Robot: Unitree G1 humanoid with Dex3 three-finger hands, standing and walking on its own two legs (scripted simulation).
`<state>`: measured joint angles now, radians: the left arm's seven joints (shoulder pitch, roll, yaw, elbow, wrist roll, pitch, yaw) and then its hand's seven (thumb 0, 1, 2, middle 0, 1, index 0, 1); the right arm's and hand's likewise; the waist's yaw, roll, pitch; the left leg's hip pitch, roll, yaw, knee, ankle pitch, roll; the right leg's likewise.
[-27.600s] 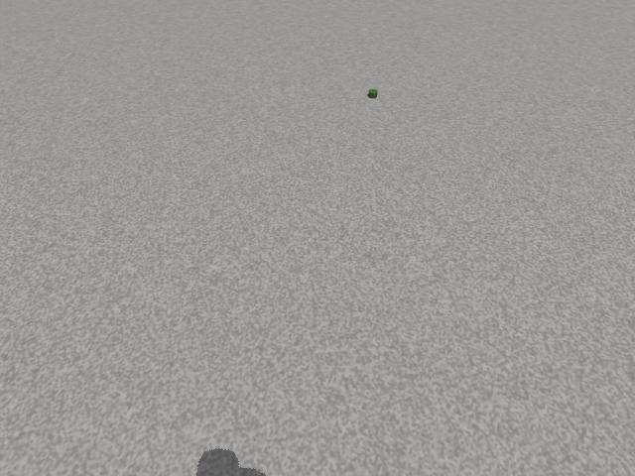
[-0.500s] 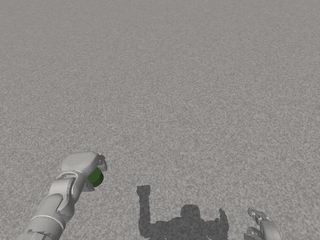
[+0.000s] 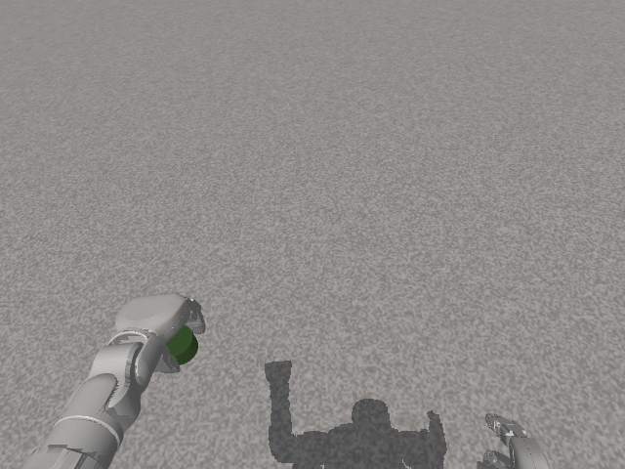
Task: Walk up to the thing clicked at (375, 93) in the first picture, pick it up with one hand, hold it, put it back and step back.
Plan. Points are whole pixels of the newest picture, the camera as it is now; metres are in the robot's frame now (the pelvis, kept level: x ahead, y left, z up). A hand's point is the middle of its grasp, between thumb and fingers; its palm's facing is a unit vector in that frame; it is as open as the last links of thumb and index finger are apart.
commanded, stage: hold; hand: left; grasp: from above
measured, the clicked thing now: (178, 344) +0.32 +0.22 -0.06
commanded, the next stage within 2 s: crouch in 0.08 s
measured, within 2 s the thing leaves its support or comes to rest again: neither
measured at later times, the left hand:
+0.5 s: hand (175, 371) +0.28 +0.22 -0.09, palm faces -0.46 -0.03 -0.89, open 7.3 cm
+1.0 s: hand (218, 400) +0.32 +0.22 -0.34, palm faces -0.43 +0.02 -0.90, open 7.4 cm
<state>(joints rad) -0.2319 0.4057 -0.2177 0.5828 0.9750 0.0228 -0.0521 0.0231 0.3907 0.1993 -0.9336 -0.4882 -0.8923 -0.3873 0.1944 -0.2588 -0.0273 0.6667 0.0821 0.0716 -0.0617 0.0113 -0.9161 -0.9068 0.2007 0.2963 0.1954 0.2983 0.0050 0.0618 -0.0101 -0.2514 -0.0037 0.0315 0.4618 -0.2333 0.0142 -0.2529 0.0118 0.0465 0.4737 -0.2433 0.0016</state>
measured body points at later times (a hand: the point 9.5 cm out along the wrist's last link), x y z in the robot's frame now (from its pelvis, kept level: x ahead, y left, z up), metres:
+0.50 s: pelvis -0.01 +0.00 -0.01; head +0.03 -0.01 +0.44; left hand +0.30 +0.22 -0.03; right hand +0.14 -0.25 -0.12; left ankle +0.01 +0.11 -0.74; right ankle +0.00 -0.12 -0.74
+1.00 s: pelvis -0.07 +0.01 -0.21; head +0.09 +0.02 +0.21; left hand +0.34 +0.22 -0.28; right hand -0.01 -0.27 -0.34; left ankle +0.00 +0.11 -0.74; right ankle +0.00 -0.12 -0.74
